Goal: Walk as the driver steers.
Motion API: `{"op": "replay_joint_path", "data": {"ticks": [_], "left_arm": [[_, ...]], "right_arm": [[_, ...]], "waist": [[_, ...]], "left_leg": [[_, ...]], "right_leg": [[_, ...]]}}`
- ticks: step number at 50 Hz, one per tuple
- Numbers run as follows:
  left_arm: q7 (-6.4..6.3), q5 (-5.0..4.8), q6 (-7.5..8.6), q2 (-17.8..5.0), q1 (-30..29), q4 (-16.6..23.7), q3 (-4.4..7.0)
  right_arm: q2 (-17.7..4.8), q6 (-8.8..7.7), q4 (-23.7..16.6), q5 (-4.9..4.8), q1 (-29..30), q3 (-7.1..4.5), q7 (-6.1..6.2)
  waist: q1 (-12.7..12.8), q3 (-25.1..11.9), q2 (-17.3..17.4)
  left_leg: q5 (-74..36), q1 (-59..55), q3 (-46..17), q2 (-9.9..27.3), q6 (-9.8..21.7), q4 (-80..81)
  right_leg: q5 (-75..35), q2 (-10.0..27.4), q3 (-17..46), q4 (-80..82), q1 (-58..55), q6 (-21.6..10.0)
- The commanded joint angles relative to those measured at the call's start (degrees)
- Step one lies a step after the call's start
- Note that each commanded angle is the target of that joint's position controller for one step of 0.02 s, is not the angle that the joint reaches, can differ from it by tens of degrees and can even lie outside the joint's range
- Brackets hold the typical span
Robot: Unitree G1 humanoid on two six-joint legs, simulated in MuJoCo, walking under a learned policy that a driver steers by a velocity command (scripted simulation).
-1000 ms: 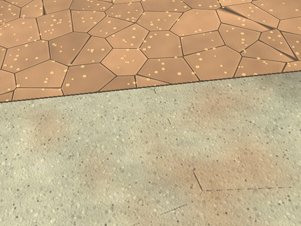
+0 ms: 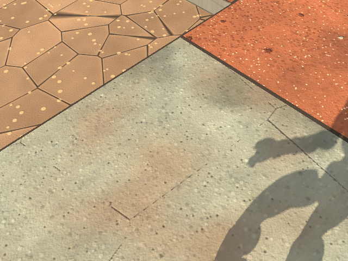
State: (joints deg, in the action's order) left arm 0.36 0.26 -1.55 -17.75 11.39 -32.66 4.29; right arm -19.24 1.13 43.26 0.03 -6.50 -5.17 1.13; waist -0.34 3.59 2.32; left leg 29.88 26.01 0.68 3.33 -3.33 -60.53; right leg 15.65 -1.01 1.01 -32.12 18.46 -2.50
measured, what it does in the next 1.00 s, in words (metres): steps on the spot, turning right: left foot, then right foot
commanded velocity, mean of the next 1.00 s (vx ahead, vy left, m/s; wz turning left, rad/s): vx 0.00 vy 0.00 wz -0.60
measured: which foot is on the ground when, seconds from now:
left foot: up 0.00-0.38, down 0.40-0.82, up 0.84-1.00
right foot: down 0.00-0.40, up 0.42-0.80, down 0.82-1.00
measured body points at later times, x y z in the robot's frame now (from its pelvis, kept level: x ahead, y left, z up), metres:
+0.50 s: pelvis +0.01 +0.02 +0.00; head +0.05 +0.03 +0.45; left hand +0.26 +0.25 -0.09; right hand +0.08 -0.30 -0.08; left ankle +0.05 +0.13 -0.73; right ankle -0.03 -0.09 -0.68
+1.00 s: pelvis -0.02 -0.03 +0.01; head +0.01 -0.08 +0.45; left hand +0.28 +0.12 -0.06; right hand -0.05 -0.36 -0.10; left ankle +0.06 +0.11 -0.65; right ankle -0.06 -0.11 -0.73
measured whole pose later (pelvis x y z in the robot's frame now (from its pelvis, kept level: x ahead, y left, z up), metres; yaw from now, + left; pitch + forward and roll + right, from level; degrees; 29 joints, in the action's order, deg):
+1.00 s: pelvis -0.02 -0.03 +0.01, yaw -35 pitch +2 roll +2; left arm -0.5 -0.3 -1.2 -17.8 11.1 -33.2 3.5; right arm -19.9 1.2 40.3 0.3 -6.5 -5.2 1.5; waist 0.1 4.2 2.3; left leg 23.3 30.4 -1.2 1.0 -4.1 -64.3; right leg 12.6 -2.1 3.9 -27.4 16.3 -2.7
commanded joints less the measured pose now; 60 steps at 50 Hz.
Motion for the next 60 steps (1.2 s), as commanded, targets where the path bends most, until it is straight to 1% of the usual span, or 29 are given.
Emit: {"op": "replay_joint_path", "data": {"ticks": [1,4,8,13,17,19,20,21,22,23,25,26,29,32,34,37,39,40,41,42,43,44,45,46,47,49,53,57,60], "left_arm": [[-0.88,-0.9,1.48,-9.7,-1.4,3.8,2.56],[-1.66,-0.27,1.27,-9.2,-1.9,4.1,2.07],[-2.17,-0.53,0.87,-10.1,-0.9,3.7,2.46],[-1.68,-0.46,0.18,-10.9,-1.8,4.0,2.81],[-1.29,-1.11,-0.38,-10.8,-3.3,4.2,2.82],[-1.58,-1.93,-0.75,-10.1,-5.0,4.5,2.59],[-1.73,-1.7,-0.73,-8.0,-3.2,4.4,2.05],[-1.59,-1.26,-0.48,-5.6,1.0,4.4,1.48],[-1.78,-0.92,0.07,-10.3,-0.1,4.5,2.96],[-1.75,-1.01,0.07,-13.0,0.7,3.4,4.08],[-1.91,-1.28,-0.98,-11.1,1.7,1.2,4.09],[-1.76,-1.42,-1.37,-9.5,1.6,1.2,3.67],[-1.37,-2.06,-1.3,-6.6,-2.1,2.9,2.53],[-0.86,-1.46,-1.19,-5.3,-4.2,4.1,1.65],[-0.41,-1.29,-1.18,-4.9,-4.1,4.4,1.27],[0.15,-1.54,-1.58,-6.0,-2.7,4.3,1.7],[0.54,-1.55,-1.87,-6.0,0.0,3.6,2.13],[0.37,-1.45,-1.9,-6.6,2.4,2.7,2.68],[-0.21,-1.44,-1.76,-9.7,4.9,2.3,3.82],[-1.21,-1.08,-1.32,-17.3,5.7,4.0,5.16],[-0.32,1.16,0.26,-15.3,6.3,4.5,4.33],[0.06,1.25,1.41,-13.4,4.6,3.8,3.62],[-0.2,0.21,1.89,-11.8,1.9,3.2,3.24],[-0.55,-0.73,1.78,-10.2,-0.3,3.4,2.66],[-0.94,-1.06,1.53,-10.0,-2.2,3.5,2.26],[-1.55,-0.49,1.25,-9.4,-2.9,3.6,1.82],[-2.08,-0.6,0.94,-10.0,-1.8,2.9,2.03],[-1.94,-0.56,0.36,-11.0,-2.2,2.8,2.44],[-1.48,-0.49,-0.03,-10.5,-3.3,2.8,2.24]], "right_arm": [[-6.4,-0.72,-4.7,0.42,2.2,-1.69,0.9],[-5.0,-0.82,-4.1,0.09,0.4,-1.41,0.5],[-3.6,-0.99,-5.0,0.09,2.7,-0.78,0.43],[-3.8,-1.78,-5.7,-0.32,3.2,-0.76,-0.37],[-4.1,-2.77,-6.0,-0.62,1.4,-0.97,-1.25],[-4.3,-3.19,-5.0,-0.33,-2.2,-1.33,-1.52],[-7.0,-3.1,-5.0,0.39,-3.8,-2.03,-1.25],[-11.7,-2.42,-5.7,1.21,-1.5,-2.73,-0.8],[-10.1,-2.51,-5.9,2.33,-2.4,-2.48,-0.86],[-7.3,-2.62,-6.9,1.82,-0.1,-1.55,-0.5],[-4.4,-2.27,-7.7,0.54,3.2,-0.68,0.23],[-4.2,-2.09,-7.7,0.2,3.0,-0.43,0.57],[-5.2,-1.16,-7.1,0.85,-0.4,-0.62,1.24],[-7.3,-0.52,-6.8,0.71,-1.7,-1.41,1.12],[-8.7,-0.25,-6.9,0.31,-0.8,-1.93,0.6],[-9.6,-0.32,-6.5,-0.71,-0.8,-2.28,-0.12],[-9.6,-0.54,-6.2,-1.89,0.3,-2.3,-0.32],[-8.3,-0.76,-5.7,-2.32,-0.6,-1.96,-0.38],[-5.6,-1.05,-4.5,-1.37,-4.0,-1.25,-0.68],[-1.0,-1.18,-7.4,2.56,-3.7,0.55,-1.0],[-4.1,-1.3,-9.0,1.35,2.7,-0.3,-0.25],[-6.0,-1.02,-9.0,-0.13,4.0,-0.93,0.14],[-6.3,-0.84,-8.5,-0.32,3.3,-1.19,0.45],[-6.5,-0.66,-7.5,0.17,2.5,-1.41,0.83],[-6.6,-0.55,-7.3,0.55,1.5,-1.54,0.9],[-5.6,-0.68,-6.7,0.32,-0.1,-1.38,0.59],[-3.9,-0.75,-7.4,0.16,1.6,-0.66,0.54],[-3.6,-1.22,-8.0,-0.05,2.7,-0.45,0.04],[-3.9,-1.74,-7.8,-0.42,1.4,-0.53,-0.52]], "waist": [[0.2,-7.4,-9.6],[-0.5,-9.3,-9.9],[0.8,-8.5,-10.4],[1.5,-7.7,-11.2],[0.9,-8.8,-11.8],[-1.6,-9.4,-10.8],[-1.0,-10.8,-6.1],[3.0,-9.5,9.5],[0.8,-8.0,12.5],[1.6,-6.9,7.6],[2.2,-4.9,4.8],[1.6,-4.3,5.0],[-1.0,-4.7,6.7],[-2.4,-6.7,7.5],[-2.4,-7.2,8.0],[-1.8,-7.3,8.7],[0.4,-7.4,7.9],[1.6,-7.9,6.2],[1.8,-9.1,-1.9],[-0.2,-9.7,-21.7],[4.9,-12.8,-16.8],[4.0,-10.1,-12.0],[2.3,-7.9,-10.3],[1.4,-7.2,-8.7],[0.3,-6.9,-9.3],[-0.5,-8.5,-10.0],[0.7,-8.2,-10.0],[1.5,-7.5,-10.8],[1.7,-8.3,-11.5]], "left_leg": [[-5.3,10.9,-4.4,-0.2,0.0,-6.7],[-10.1,7.7,-4.0,-2.1,-0.9,-4.0],[-10.7,6.7,-5.1,-3.3,-1.7,7.7],[-8.5,0.9,-5.9,-5.0,-1.0,16.8],[-9.1,-4.2,-6.0,-6.0,0.4,25.7],[-19.4,-12.4,-5.0,-5.2,2.0,38.0],[-24.6,-19.5,-10.2,2.1,4.6,40.4],[-36.5,-23.7,-22.7,13.8,11.8,41.6],[-39.2,-19.8,-30.4,20.6,19.8,43.2],[-37.4,-18.3,-26.2,19.4,19.7,42.7],[-32.5,-17.9,-16.3,12.4,15.0,41.7],[-34.5,-18.4,-13.8,11.6,15.0,41.6],[-37.1,-22.4,-8.7,10.4,15.9,42.1],[-39.1,-25.1,-6.8,12.5,16.6,41.6],[-40.4,-22.9,-4.7,13.2,16.4,41.6],[-40.3,-21.9,-3.2,14.3,15.5,40.1],[-38.2,-20.4,-1.4,14.2,13.1,36.4],[-34.4,-17.5,0.8,12.8,10.3,32.2],[-25.2,-9.9,5.5,9.3,5.6,22.7],[8.0,8.3,8.6,1.1,-0.5,3.7],[10.9,11.9,-1.3,-2.3,-1.0,-6.1],[6.7,12.6,-3.4,-1.1,-0.3,-9.5],[1.5,12.9,-4.1,-0.3,0.3,-8.4],[-2.3,12.6,-4.6,0.2,0.2,-6.7],[-5.5,10.5,-4.4,-0.4,-0.3,-6.4],[-9.2,7.8,-3.9,-1.9,-1.1,-5.9],[-10.5,7.0,-4.5,-3.2,-2.0,5.2],[-9.0,2.6,-5.5,-4.5,-1.7,13.7],[-8.1,-1.5,-5.1,-4.8,-1.0,18.3]], "right_leg": [[-25.3,13.9,17.4,12.0,-11.7,-10.3],[-24.9,12.0,16.5,12.4,-11.0,-10.5],[-17.9,11.3,19.7,12.0,-11.8,-10.6],[-13.5,10.5,25.3,10.8,-8.1,-10.8],[-18.6,9.3,29.7,8.1,-9.3,-9.9],[-16.5,6.5,28.8,5.2,-6.5,-6.9],[-6.5,3.5,25.5,0.1,-1.3,-3.7],[14.5,-6.0,13.6,-11.6,9.5,0.4],[23.0,-6.2,8.9,-25.1,14.7,3.5],[19.1,-3.1,9.1,-32.7,15.1,4.8],[12.3,-2.0,7.7,-37.6,16.4,6.8],[10.3,-1.7,6.9,-39.1,17.4,7.6],[7.8,-0.1,2.8,-32.7,18.3,8.9],[8.6,2.3,1.0,-23.8,15.1,9.1],[8.4,2.9,-1.1,-17.9,9.9,8.3],[6.5,2.4,-3.4,-9.9,4.7,6.6],[0.0,1.4,-4.9,0.2,-1.0,4.1],[-5.1,0.2,-4.9,6.4,-6.9,2.2],[-17.3,3.3,1.6,10.3,-16.1,-0.4],[-42.2,19.8,24.5,8.7,-25.2,-8.6],[-39.2,24.0,29.8,10.5,-19.3,-17.9],[-33.6,20.8,24.7,11.6,-17.3,-16.5],[-28.1,17.5,21.0,11.8,-15.4,-13.3],[-25.0,15.3,19.1,11.8,-14.5,-11.0],[-26.1,13.9,17.8,11.9,-12.2,-10.4],[-26.7,12.4,16.8,12.2,-11.2,-10.5],[-21.8,11.2,18.9,11.6,-12.4,-10.6],[-15.4,10.7,23.3,10.8,-9.6,-10.8],[-17.6,10.6,25.5,9.1,-8.9,-10.6]]}}
Velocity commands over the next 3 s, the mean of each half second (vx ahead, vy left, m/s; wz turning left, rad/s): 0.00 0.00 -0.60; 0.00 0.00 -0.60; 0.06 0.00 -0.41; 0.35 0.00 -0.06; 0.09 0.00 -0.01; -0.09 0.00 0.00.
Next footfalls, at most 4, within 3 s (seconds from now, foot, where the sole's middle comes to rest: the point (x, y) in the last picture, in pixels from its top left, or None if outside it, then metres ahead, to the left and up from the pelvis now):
0.40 left None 0.09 0.12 -0.77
0.82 right None -0.02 -0.13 -0.77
1.30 left None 0.12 0.04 -0.77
1.70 right None -0.02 -0.19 -0.77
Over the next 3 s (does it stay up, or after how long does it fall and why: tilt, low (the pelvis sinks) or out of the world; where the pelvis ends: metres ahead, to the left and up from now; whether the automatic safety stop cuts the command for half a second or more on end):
stays up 0.17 -0.25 -0.01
